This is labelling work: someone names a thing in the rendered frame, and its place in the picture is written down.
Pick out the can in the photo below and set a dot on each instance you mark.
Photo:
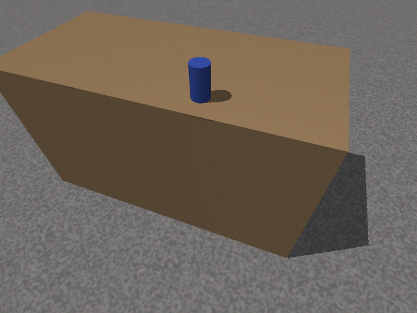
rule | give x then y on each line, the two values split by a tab
200	79

